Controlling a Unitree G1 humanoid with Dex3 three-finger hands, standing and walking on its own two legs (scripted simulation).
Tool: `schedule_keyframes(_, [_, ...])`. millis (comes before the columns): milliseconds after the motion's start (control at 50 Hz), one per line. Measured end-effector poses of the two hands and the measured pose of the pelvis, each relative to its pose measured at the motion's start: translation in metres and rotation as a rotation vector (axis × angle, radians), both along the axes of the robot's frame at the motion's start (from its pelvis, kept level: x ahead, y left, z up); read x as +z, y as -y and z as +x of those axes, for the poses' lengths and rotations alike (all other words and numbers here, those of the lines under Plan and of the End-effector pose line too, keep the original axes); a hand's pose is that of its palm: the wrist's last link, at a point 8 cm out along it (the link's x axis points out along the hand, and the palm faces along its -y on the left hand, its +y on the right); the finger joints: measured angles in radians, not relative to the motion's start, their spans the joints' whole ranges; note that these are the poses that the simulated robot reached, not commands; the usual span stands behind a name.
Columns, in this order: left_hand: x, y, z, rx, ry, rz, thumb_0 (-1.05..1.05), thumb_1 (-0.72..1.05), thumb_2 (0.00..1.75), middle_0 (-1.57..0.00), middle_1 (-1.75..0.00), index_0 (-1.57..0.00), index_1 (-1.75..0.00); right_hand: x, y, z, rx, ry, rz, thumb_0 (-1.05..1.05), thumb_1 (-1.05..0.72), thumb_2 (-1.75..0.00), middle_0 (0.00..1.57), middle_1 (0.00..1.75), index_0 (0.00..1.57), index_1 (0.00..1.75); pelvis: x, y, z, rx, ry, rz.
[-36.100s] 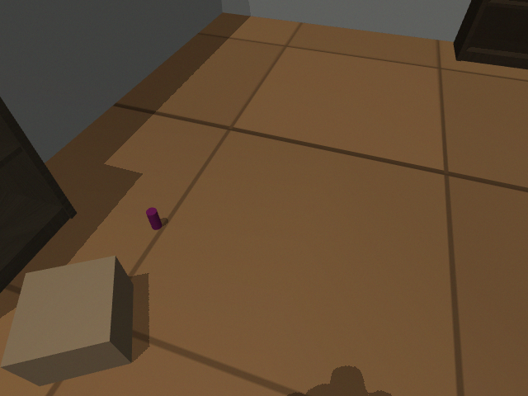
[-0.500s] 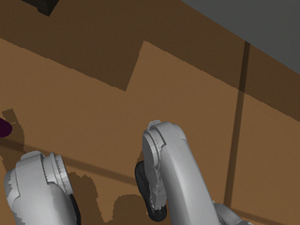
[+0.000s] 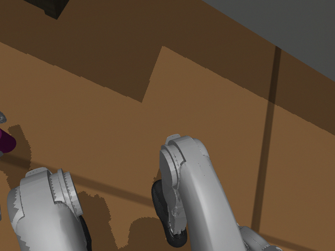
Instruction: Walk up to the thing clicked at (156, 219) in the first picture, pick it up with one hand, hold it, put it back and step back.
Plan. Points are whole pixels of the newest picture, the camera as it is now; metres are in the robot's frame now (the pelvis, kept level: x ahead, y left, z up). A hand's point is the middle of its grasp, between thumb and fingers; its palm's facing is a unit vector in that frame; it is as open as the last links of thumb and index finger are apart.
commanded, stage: close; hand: left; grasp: from above
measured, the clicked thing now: out of the picture +0.41 +0.30 -0.24
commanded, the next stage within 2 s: settle in 0.42 s
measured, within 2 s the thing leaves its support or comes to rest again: leaves its support in 0.78 s
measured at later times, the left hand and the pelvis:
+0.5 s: hand out of the picture +0.39 +0.31 -0.21, palm faces -0.44 -0.14 -0.89, open 8.6 cm; pelvis +0.00 +0.00 +0.00, yaw +0 degrees
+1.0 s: hand out of the picture +0.40 +0.32 -0.15, palm faces -0.37 -0.11 -0.92, open 8.4 cm; pelvis +0.00 +0.00 +0.02, yaw +2 degrees
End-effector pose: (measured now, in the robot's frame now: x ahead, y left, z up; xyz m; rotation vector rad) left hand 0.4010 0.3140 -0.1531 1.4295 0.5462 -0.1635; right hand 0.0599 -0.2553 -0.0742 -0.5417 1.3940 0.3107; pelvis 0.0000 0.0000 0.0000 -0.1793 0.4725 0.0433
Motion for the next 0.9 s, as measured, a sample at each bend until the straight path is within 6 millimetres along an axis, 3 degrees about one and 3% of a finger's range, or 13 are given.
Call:
schedule_keyframes(220, [0.0, -0.003, -0.003, -0.003, -0.007, 0.0, 0.0, 0.21, 0.52, -0.72, -0.59, -0.73, -0.58, 0.001, 0.001, 0.0, -0.005, 0.001, -0.003, 0.0, -0.91, -0.9, 0.2, 0.3, 0.2, 0.3, 0.0, 0.0, 0.0, 0.004, -0.002, 0.002])
schedule_keyframes(720, [0.001, -0.003, -0.001, -0.001, 0.008, -0.002, 0.01, 0.2, 0.55, -0.94, -0.58, -0.74, -0.57, 0.0, 0.002, -0.003, -0.016, 0.005, 0.003, 0.0, -0.92, -0.91, 0.2, 0.3, 0.2, 0.3, -0.002, 0.0, 0.0, 0.003, 0.001, 0.004])
schedule_keyframes(900, [0.03, -0.004, 0.001, -0.006, 0.071, 0.03, 0.01, 0.19, 0.56, -0.91, -0.58, -0.75, -0.57, 0.004, 0.006, 0.004, -0.117, 0.028, 0.001, 0.0, -0.93, -0.91, 0.2, 0.3, 0.2, 0.3, 0.009, -0.001, 0.004, 0.013, -0.054, 0.011])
